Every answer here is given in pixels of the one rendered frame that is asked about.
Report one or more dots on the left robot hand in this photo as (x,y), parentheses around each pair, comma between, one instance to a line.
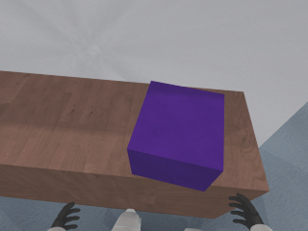
(62,218)

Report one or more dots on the robot left shin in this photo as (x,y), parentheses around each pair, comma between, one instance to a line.
(130,210)

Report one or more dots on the pedestal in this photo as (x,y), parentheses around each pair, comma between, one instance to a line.
(64,139)

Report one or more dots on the right robot hand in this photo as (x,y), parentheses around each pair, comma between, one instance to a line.
(249,212)

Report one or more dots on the robot left thigh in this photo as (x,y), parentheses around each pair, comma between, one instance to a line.
(128,221)

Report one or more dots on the carton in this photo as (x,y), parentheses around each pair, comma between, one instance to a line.
(179,136)

